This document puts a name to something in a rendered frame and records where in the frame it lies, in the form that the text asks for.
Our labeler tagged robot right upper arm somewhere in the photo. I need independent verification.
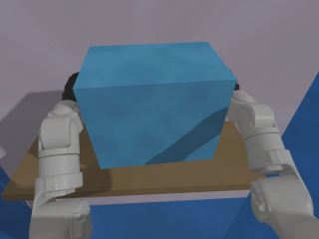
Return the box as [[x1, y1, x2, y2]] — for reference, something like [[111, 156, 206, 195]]
[[249, 174, 319, 239]]

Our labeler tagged robot left upper arm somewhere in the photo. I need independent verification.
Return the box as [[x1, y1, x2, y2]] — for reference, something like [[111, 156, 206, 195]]
[[30, 197, 93, 239]]

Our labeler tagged table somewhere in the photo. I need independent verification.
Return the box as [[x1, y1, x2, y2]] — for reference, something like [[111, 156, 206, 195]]
[[1, 120, 267, 208]]

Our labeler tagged left robot hand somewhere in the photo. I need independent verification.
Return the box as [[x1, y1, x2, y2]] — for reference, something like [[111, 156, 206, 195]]
[[62, 72, 80, 102]]

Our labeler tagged carton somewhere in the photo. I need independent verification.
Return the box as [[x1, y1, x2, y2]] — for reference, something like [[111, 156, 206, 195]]
[[73, 42, 237, 169]]

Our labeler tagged robot right forearm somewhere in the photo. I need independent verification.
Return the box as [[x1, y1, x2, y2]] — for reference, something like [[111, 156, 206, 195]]
[[226, 90, 314, 215]]

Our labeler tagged robot left forearm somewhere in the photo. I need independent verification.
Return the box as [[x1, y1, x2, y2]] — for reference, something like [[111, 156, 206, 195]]
[[29, 100, 84, 239]]

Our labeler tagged right robot hand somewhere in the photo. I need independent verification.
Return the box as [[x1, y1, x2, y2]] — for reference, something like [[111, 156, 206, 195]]
[[230, 71, 240, 91]]

